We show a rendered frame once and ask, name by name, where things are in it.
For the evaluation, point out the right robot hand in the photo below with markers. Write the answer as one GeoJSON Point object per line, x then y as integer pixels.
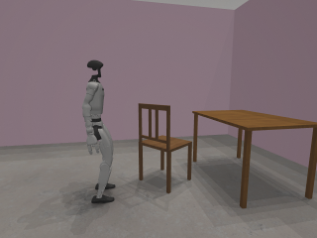
{"type": "Point", "coordinates": [92, 140]}

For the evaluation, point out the right robot upper arm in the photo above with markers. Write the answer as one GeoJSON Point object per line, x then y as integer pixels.
{"type": "Point", "coordinates": [92, 87]}

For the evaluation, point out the right robot forearm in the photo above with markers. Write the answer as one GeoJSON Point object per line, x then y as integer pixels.
{"type": "Point", "coordinates": [87, 119]}

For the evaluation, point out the robot right thigh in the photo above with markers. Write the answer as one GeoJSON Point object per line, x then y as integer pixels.
{"type": "Point", "coordinates": [104, 146]}

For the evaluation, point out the table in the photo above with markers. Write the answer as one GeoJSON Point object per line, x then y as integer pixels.
{"type": "Point", "coordinates": [255, 121]}

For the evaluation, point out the chair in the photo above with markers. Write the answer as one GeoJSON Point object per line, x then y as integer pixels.
{"type": "Point", "coordinates": [163, 143]}

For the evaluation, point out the robot left foot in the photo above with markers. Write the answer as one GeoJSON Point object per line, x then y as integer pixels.
{"type": "Point", "coordinates": [108, 186]}

